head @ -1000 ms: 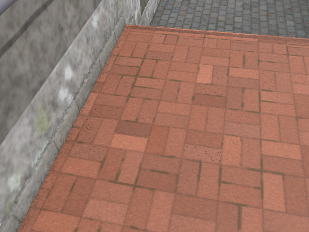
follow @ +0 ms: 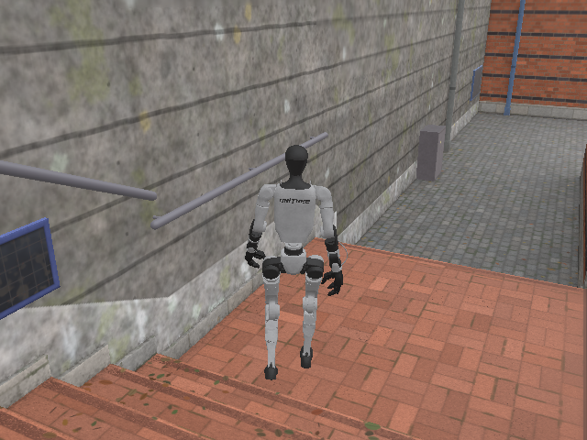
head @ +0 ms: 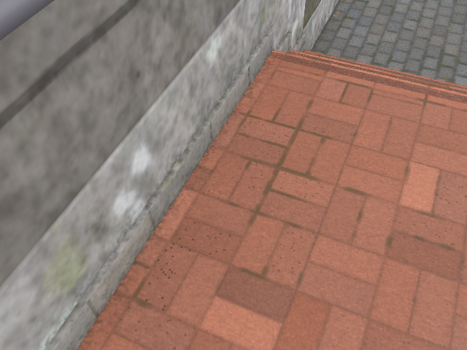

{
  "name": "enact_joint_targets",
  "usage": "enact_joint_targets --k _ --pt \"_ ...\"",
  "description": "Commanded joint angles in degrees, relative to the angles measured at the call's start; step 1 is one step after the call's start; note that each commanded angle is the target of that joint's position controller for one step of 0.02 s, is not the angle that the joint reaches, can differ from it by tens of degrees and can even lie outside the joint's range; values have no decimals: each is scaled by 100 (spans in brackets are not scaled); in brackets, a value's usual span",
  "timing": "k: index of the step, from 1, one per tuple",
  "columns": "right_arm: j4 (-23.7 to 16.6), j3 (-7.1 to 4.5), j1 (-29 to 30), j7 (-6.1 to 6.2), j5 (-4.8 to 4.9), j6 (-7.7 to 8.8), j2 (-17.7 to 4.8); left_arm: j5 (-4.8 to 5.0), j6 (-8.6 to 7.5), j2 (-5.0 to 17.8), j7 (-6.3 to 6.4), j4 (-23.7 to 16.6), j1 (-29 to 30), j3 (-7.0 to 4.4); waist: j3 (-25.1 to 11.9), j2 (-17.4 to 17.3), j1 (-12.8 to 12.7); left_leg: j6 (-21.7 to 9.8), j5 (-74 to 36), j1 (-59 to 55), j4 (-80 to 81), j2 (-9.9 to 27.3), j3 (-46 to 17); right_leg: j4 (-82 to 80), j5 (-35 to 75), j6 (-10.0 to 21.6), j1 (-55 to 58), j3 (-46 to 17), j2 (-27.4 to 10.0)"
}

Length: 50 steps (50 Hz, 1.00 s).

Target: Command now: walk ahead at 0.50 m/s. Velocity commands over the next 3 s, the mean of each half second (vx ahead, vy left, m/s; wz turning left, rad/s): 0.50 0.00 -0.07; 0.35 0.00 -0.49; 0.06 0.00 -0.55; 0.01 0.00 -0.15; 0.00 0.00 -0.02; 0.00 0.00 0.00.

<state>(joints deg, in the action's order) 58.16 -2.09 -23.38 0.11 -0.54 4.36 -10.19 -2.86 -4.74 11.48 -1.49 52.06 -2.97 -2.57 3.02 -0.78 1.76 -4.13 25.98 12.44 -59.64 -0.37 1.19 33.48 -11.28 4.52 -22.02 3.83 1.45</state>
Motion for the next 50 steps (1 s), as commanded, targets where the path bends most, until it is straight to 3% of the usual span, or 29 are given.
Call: enact_joint_targets --k 1,3,5,8,15,16,17,19,21,22,23,24,25,26,28,30,33,35,37,38,41,43,44,45,46,47,48,49,50 --pt "-393 -125 58 -10 -19 30 -438 100 21 680 17 114 -993 -186 -51 356 -347 -151 -650 2439 -1083 441 -304 -1965 163 826 1818 -2492 -1806" --pt "-276 -100 -162 -47 -120 -133 -196 110 -69 484 41 153 -914 -119 -51 538 -60 1 -865 1666 -541 530 -223 -2204 801 701 1094 -1863 -1482" --pt "-305 -147 -32 -62 -187 -250 -223 135 -197 591 59 277 -1174 -142 -119 513 18 112 -1149 1574 -272 459 -121 -2266 1490 778 1093 -1533 -1365" --pt "-431 -184 674 -42 -189 -335 -336 198 -238 696 105 406 -1426 -139 21 582 -36 228 -1650 1894 459 484 -16 -2478 1414 710 1254 -1188 -1259" --pt "-808 -62 2201 -24 -45 -210 -216 207 -233 698 189 679 -2065 -41 265 539 -405 383 -2233 2139 2321 398 183 -2601 1231 698 1956 -977 -1193" --pt "-928 -51 2458 -27 -97 -141 -288 260 -234 741 204 704 -2124 -36 329 533 -449 360 -2315 1984 2667 353 241 -2589 1400 722 1935 -995 -1159" --pt "-1027 -77 2625 -21 -66 -101 -350 289 -256 857 200 713 -2114 -52 414 445 -484 349 -2192 1761 2832 195 399 -2505 1701 763 1816 -1068 -1200" --pt "-975 -126 2298 -99 -56 35 -438 198 -246 988 197 769 -2129 -78 229 422 -400 314 -1899 1275 3191 57 354 -2002 2361 740 2034 -1166 -1243" --pt "-579 -225 1090 1 -78 176 -596 193 -222 1099 213 783 -1969 -109 -314 323 99 200 -1952 -40 3788 -193 459 -664 3753 573 1993 -994 -975" --pt "-393 -333 246 90 -212 274 -912 243 -230 1077 223 663 -1955 -104 -920 126 361 -19 -1807 -1180 3853 382 -128 463 3295 431 1418 -864 -704" --pt "-453 -452 -589 163 -415 308 -1461 456 -228 535 183 428 -1986 52 -1812 -708 643 -609 -258 -2806 4248 2031 -2189 2282 1407 208 -168 -524 -188" --pt "-419 -556 -363 165 -436 265 -1749 413 -161 507 164 509 -2377 30 -1723 -1332 248 -1125 -335 -2761 4895 2800 -3870 3317 -1737 194 -1243 -522 341" --pt "-640 -432 358 110 -317 240 -1242 208 -61 811 149 547 -2060 -52 -1127 -410 12 -958 -38 -2085 4837 2510 -2969 3424 -1404 281 -1398 -886 -194" --pt "-724 -339 749 83 -218 256 -868 171 -32 755 88 446 -1753 -66 -775 -207 -12 -807 -508 -1581 4947 2180 -2165 3196 -1010 239 -1324 -865 -387" --pt "-715 -225 825 200 -97 341 -547 57 173 661 42 241 -1184 -112 -344 -160 -120 -447 -1970 -997 5126 1820 -1062 2847 -524 57 -1269 -778 -639" --pt "-531 -253 530 209 -41 451 -733 29 319 427 -86 80 -1105 -53 -332 -289 -156 -463 -2730 -1033 5162 1684 -512 3059 -251 -42 -1436 -641 -677" --pt "-415 -188 360 159 -13 462 -697 44 343 354 -248 -273 -589 -11 -224 -319 -188 -557 -3072 -1027 5219 1703 32 2944 295 -118 -2035 -642 -832" --pt "-446 -145 441 124 -48 424 -693 26 321 271 -305 -529 -288 42 13 -483 -195 -533 -3836 -722 5232 1583 494 2448 649 -207 -1970 -499 -763" --pt "-538 -142 663 103 -54 360 -771 96 309 236 -351 -609 -261 66 58 -674 -279 -371 -4567 -496 5049 1360 1025 1484 1137 -153 -1368 -311 -655" --pt "-502 -91 666 116 7 337 -691 103 346 160 -336 -663 -144 107 18 -682 -278 -318 -4782 -464 4940 1295 1166 987 1340 -142 -1064 -175 -586" --pt "-453 -123 573 177 61 276 -972 50 386 318 -333 -806 -60 72 -57 -732 -267 -178 -4994 -856 4624 1476 1238 358 1447 -8 -628 26 -410" --pt "-391 -140 505 251 48 93 -1066 -37 349 461 -325 -709 -368 6 -222 -690 -321 -107 -5360 -1267 4033 1696 1233 89 782 164 -319 97 -214" --pt "-473 -242 533 296 41 30 -1329 -20 304 582 -288 -686 -526 -56 -350 -621 -365 -75 -5565 -1282 3310 1687 1257 38 398 225 -41 162 -57" --pt "-487 -301 581 247 63 -51 -1424 -45 187 678 -253 -537 -1061 -113 -590 -431 -603 29 -5239 -1138 2356 1548 1335 -420 423 332 549 173 154" --pt "-588 -371 428 186 54 -133 -1422 -84 58 940 -158 -258 -1566 -231 -896 -15 -749 284 -3924 -716 1111 1128 1459 -1124 1586 306 1278 -154 18" --pt "-916 -317 299 206 -112 -155 -1002 -75 25 1669 -21 -304 -1810 -406 -1147 904 -541 427 -482 919 -586 689 1329 -346 4480 444 2487 -1819 -1519" --pt "-1094 -202 -181 198 185 -252 -595 88 135 2103 21 -475 -1702 -533 -2181 1584 -330 547 1282 2287 -2259 -134 503 -513 6271 1704 3700 -3556 -2457" --pt "-1002 -166 -141 247 54 -346 -655 281 231 1895 90 -577 -1566 -538 -2372 636 -318 484 678 2136 -2297 292 -213 -718 5494 1591 3146 -3064 -2264" --pt "-1094 -184 246 230 4 -356 -710 267 312 1568 130 -741 -1113 -454 -1890 571 -241 430 178 2193 -2085 384 -297 -877 4095 1432 2495 -2633 -1868"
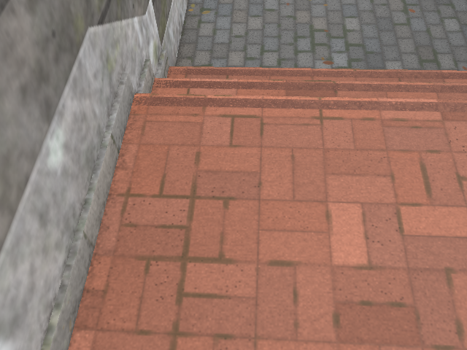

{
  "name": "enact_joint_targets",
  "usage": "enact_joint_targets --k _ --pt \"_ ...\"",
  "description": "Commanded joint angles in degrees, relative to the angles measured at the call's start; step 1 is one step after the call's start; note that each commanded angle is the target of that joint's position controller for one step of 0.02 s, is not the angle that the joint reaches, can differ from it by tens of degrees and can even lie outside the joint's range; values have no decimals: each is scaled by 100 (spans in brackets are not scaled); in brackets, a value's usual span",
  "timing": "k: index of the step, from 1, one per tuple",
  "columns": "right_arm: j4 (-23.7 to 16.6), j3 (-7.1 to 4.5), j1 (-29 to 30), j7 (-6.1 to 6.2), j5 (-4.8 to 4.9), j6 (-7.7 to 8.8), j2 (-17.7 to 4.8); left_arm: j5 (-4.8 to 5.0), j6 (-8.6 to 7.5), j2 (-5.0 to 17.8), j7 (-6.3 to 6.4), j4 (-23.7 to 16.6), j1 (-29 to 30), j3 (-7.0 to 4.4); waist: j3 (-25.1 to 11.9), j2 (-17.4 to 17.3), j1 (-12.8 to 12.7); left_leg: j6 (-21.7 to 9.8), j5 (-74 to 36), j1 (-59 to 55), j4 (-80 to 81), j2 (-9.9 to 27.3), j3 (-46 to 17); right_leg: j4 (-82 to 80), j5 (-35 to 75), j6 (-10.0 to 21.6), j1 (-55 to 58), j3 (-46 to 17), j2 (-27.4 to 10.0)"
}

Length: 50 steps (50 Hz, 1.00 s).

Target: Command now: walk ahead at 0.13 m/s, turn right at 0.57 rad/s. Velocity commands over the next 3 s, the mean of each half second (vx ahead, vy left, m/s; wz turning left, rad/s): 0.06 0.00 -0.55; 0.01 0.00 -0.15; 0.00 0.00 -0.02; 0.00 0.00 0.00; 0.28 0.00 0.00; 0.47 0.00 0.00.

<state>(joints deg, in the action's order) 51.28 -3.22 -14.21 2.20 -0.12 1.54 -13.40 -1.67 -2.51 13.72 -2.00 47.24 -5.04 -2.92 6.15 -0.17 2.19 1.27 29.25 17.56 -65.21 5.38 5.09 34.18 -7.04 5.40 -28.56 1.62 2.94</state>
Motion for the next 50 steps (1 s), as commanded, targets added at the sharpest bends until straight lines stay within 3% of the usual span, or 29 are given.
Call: enact_joint_targets --k 1,3,5,7,12,14,17,18,20,23,24,25,26,27,28,29,30,31,33,35,38,40,41,42,43,44,46,48,50 --pt "-380 -62 -409 81 -107 -121 -363 107 166 880 177 -321 -570 -292 -1691 230 -148 -134 -429 1664 -1037 -4 -779 -1173 2638 1004 2509 -2131 -1644" --pt "-400 -45 -394 65 -265 -246 -492 141 242 749 231 -341 -563 -239 -1297 458 -67 -47 -723 1278 -383 -95 -719 -1611 1957 691 1721 -1953 -1336" --pt "-387 -37 -436 -6 -225 -311 -447 134 207 792 233 -341 -648 -242 -1385 395 -62 -15 -855 1084 -92 -210 -761 -1687 1848 578 1636 -1952 -1225" --pt "-454 -81 -296 -56 -201 -367 -542 172 223 970 219 -349 -719 -319 -1325 584 -103 17 -922 1166 22 -253 -768 -1779 1352 485 1522 -1996 -1126" --pt "-674 -132 277 -16 -176 -447 -689 112 342 1039 244 -465 -869 -363 -1011 600 -323 108 -1099 1551 626 -358 -936 -2128 -1022 306 1466 -2679 -1035" --pt "-603 -121 321 -11 -110 -445 -645 64 334 963 252 -540 -820 -327 -965 897 -398 102 -1115 1558 980 -452 -998 -2196 -1547 222 1622 -2923 -1053" --pt "-588 -56 493 48 -102 -400 -510 83 377 1059 224 -489 -928 -330 -861 729 -589 214 -939 1300 1320 -572 -977 -2112 -1531 409 1576 -3013 -902" --pt "-654 -47 594 65 -116 -357 -465 28 391 1056 228 -466 -924 -328 -722 542 -543 219 -773 1257 1459 -643 -934 -2025 -1266 525 1539 -3094 -898" --pt "-636 -53 441 94 -73 -318 -596 51 390 1068 236 -429 -1033 -341 -734 580 -469 154 -617 940 1710 -717 -960 -2047 -1000 612 1412 -3145 -869" --pt "-754 -84 302 140 74 -260 -803 -50 442 986 223 -451 -801 -342 -826 782 -315 9 -533 299 2431 -782 -957 -2049 -717 601 1352 -3284 -796" --pt "-803 -69 157 113 80 -225 -803 -10 487 963 215 -400 -889 -362 -955 674 -235 -43 -441 18 2766 -821 -939 -1966 -660 557 1411 -3270 -737" --pt "-726 -55 -151 82 134 -189 -737 82 536 924 226 -437 -812 -375 -1088 797 -129 -134 -778 -382 3395 -810 -877 -1899 -610 393 1390 -3218 -652" --pt "-641 -56 -452 107 151 -129 -709 175 540 839 211 -509 -713 -347 -1134 667 42 -242 -1356 -926 4300 -656 -913 -1721 -999 171 1181 -3155 -487" --pt "-657 -120 -293 136 39 -77 -1055 241 547 739 193 -601 -766 -321 -1087 -6 -154 -497 -962 -1030 5013 102 -1795 -972 -1754 -124 808 -2632 8" --pt "-897 -178 162 99 -97 -69 -1430 290 538 638 200 -669 -771 -311 -906 -1144 -240 -1091 -362 -855 5758 1281 -3288 359 -2028 -354 132 -1452 991" --pt "-958 -178 538 41 -142 -54 -1276 14 509 946 197 -633 -704 -360 -596 -1230 -313 -1549 -871 151 5678 1641 -3547 1448 -2137 -353 378 -1173 826" --pt "-1024 -41 954 34 -44 -29 -732 -23 506 939 170 -480 -762 -353 -535 -613 -522 -1475 -944 290 5576 1256 -2998 1967 -1713 -408 537 -1194 570" --pt "-1043 14 1075 30 1 -13 -567 1 490 774 149 -365 -881 -302 -445 -545 -601 -1289 -1286 233 5461 854 -2481 2089 -1392 -469 560 -1179 559" --pt "-988 53 893 79 66 49 -545 -31 495 623 159 -221 -937 -240 -547 -647 -486 -1250 -2815 -461 5109 585 -1936 2169 -1347 -618 414 -1008 514" --pt "-787 70 508 73 84 64 -541 68 526 484 211 -187 -769 -169 -611 -737 -330 -1158 -3936 -1143 4776 471 -1670 1270 -1459 -755 394 -758 308" --pt "-575 58 46 58 66 10 -700 146 554 294 308 -170 -399 -65 -722 -1073 -12 -1109 -4546 -1458 4447 424 -1658 -23 -1722 -765 935 -297 133" --pt "-480 28 -11 55 73 -24 -799 175 539 319 356 -34 -499 -60 -738 -1008 -92 -1008 -4789 -1381 4291 401 -1700 -943 -1019 -679 1416 -161 94" --pt "-481 48 40 43 109 -6 -756 115 515 288 380 105 -668 -25 -802 -847 -207 -874 -4757 -1190 4259 368 -1684 -1513 -280 -650 1903 -236 -37" --pt "-486 79 65 36 116 33 -662 63 477 408 408 168 -671 -44 -886 -742 -222 -704 -4520 -940 4262 352 -1711 -1684 163 -589 2367 -548 -271" --pt "-487 82 7 -13 128 108 -662 18 451 673 433 157 -667 -84 -1117 -446 -184 -579 -4021 -514 4281 255 -1648 -1336 1042 -506 3040 -876 -652" --pt "-448 82 -124 -56 179 153 -603 55 428 833 413 254 -608 -120 -1118 50 -32 -505 -3377 -397 4557 -16 -1403 -947 1566 -330 3079 -887 -767" --pt "-308 99 259 -32 136 88 -544 95 364 526 362 352 -508 -58 -779 150 -274 -356 -2541 -679 4592 -195 -1196 -1209 791 -249 2440 -947 -683" --pt "-208 101 302 -29 104 10 -477 70 332 484 402 531 -540 -35 -615 277 -242 -351 -2587 -795 4570 -174 -1174 -1376 685 -243 2243 -970 -645" --pt "-66 94 187 -60 70 -14 -479 118 308 486 426 660 -562 -56 -562 248 -193 -293 -2556 -850 4538 -142 -1147 -1453 612 -194 2180 -1017 -633"
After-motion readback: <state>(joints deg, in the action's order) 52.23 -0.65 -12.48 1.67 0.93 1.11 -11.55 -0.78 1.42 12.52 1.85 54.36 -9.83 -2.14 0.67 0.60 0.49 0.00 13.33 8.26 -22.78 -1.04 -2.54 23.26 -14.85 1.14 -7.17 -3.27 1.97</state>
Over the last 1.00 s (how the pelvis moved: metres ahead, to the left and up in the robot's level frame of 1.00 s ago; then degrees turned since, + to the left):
0.45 -0.08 -0.01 -20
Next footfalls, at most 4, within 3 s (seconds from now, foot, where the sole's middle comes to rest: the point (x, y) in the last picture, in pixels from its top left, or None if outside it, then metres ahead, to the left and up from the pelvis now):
0.54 left None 0.11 0.11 -0.76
0.84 right None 0.03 -0.10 -0.76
2.72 right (323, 339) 0.42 -0.20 -0.76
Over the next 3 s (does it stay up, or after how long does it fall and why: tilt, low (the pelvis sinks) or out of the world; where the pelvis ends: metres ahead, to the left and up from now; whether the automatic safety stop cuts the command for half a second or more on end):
stays up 0.43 -0.16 0.03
